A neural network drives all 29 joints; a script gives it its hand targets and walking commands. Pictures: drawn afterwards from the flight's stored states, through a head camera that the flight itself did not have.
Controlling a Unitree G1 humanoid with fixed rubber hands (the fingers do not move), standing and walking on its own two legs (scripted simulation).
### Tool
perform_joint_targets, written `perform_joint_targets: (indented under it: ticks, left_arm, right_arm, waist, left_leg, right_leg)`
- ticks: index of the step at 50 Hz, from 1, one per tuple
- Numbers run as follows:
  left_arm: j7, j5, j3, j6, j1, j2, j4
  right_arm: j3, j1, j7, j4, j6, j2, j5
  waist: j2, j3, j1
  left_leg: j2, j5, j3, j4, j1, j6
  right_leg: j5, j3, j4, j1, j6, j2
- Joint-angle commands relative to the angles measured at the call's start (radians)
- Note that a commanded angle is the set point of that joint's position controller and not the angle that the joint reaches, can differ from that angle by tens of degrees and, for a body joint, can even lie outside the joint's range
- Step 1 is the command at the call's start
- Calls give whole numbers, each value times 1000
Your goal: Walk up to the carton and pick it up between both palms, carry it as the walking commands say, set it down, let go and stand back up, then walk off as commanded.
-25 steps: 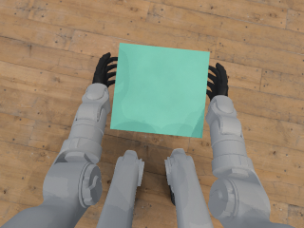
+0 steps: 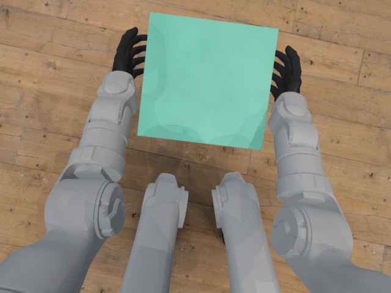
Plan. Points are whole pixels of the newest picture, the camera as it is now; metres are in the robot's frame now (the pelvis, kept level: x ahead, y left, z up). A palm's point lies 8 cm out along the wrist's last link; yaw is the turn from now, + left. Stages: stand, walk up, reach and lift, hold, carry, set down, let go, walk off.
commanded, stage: set down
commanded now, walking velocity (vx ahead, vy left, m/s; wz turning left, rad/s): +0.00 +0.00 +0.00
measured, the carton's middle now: (203, 94) +0.49 -0.01 -0.19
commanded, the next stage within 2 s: none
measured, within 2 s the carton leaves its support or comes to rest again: rests again in 1.52 s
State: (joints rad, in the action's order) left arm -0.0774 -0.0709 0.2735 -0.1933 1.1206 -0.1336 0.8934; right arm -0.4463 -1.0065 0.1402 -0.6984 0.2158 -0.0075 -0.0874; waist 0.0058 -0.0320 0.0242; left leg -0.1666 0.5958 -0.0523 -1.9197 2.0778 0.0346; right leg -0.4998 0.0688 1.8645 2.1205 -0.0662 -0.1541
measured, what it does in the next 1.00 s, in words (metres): lowers itself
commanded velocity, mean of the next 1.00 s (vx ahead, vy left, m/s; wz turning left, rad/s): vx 0.00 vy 0.00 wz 0.00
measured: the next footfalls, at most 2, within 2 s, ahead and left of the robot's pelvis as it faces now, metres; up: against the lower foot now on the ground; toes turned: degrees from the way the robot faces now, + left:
none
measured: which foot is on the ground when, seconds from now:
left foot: down 0.00-1.00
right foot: down 0.00-1.00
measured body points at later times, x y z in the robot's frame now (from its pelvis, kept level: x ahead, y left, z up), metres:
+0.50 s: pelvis -0.01 +0.00 -0.06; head +0.34 +0.02 +0.23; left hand +0.54 +0.14 -0.21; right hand +0.50 -0.16 -0.21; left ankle +0.09 +0.11 -0.42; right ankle +0.12 -0.12 -0.42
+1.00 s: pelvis +0.00 +0.00 -0.08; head +0.34 +0.02 +0.21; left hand +0.54 +0.14 -0.24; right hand +0.50 -0.16 -0.24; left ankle +0.09 +0.11 -0.42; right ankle +0.12 -0.12 -0.42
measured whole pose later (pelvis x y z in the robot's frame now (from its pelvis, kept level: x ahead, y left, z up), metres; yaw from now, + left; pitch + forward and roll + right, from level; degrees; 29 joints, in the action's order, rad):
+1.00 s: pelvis +0.00 +0.00 -0.08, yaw +0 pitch +39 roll -2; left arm -0.11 0.00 0.15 -0.16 1.36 -0.23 1.07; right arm -0.44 -1.19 0.16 -0.85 0.17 0.08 -0.02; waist 0.01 0.20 0.03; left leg -0.17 0.64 -0.02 -2.20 2.23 0.02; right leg -0.55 0.03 2.14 2.26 -0.08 -0.13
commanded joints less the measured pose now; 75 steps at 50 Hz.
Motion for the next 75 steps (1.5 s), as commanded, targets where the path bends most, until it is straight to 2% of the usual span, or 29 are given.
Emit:
perform_joint_targets:
  ticks: [1,28,29,34,42,53,62,75]
  left_arm:
    - [175,83,-401,26,597,960,-88]
    - [174,132,-420,36,772,874,-31]
    - [174,136,-423,36,782,877,-37]
    - [171,162,-451,54,770,893,-61]
    - [176,140,-414,59,741,864,9]
    - [193,148,-397,71,786,837,33]
    - [200,135,-384,80,780,816,51]
    - [203,143,-397,101,787,787,43]
  right_arm:
    - [516,-706,-176,50,-22,-885,88]
    - [481,-892,-209,20,-50,-751,142]
    - [482,-905,-211,28,-52,-749,144]
    - [500,-885,-212,29,-65,-767,167]
    - [466,-862,-220,-29,-67,-752,145]
    - [436,-900,-227,-44,-78,-724,132]
    - [418,-883,-240,-86,-81,-730,135]
    - [409,-861,-252,-119,-96,-724,148]
  waist:
    - [-30,-1116,2]
    - [-65,-1055,34]
    - [-69,-1043,29]
    - [-76,-1056,42]
    - [-73,-927,29]
    - [-67,-857,39]
    - [-71,-796,24]
    - [-79,-755,23]
  left_leg:
    - [-13,-289,77,175,-485,-16]
    - [6,-332,72,-22,-411,-24]
    - [5,-333,73,-25,-399,-24]
    - [2,-417,64,-55,-423,-22]
    - [7,-365,62,-59,-359,-27]
    - [12,-318,57,-77,-302,-37]
    - [15,-317,55,-88,-280,-42]
    - [19,-350,45,-107,-275,-45]
  right_leg:
    - [285,-129,-87,-667,11,-27]
    - [301,-153,127,-481,19,1]
    - [303,-151,132,-476,23,0]
    - [387,-149,160,-489,24,-4]
    - [336,-146,168,-423,28,-4]
    - [302,-139,184,-403,35,2]
    - [301,-135,198,-369,38,2]
    - [329,-126,223,-332,44,6]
